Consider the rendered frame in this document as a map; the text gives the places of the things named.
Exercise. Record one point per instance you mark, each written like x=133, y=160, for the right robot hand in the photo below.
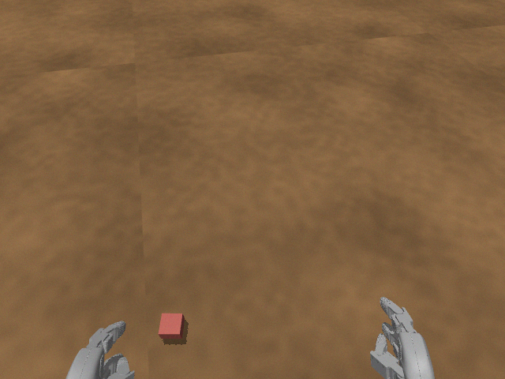
x=409, y=347

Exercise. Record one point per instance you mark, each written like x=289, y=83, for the small box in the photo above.
x=171, y=326

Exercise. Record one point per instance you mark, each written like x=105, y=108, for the left robot hand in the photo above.
x=89, y=362

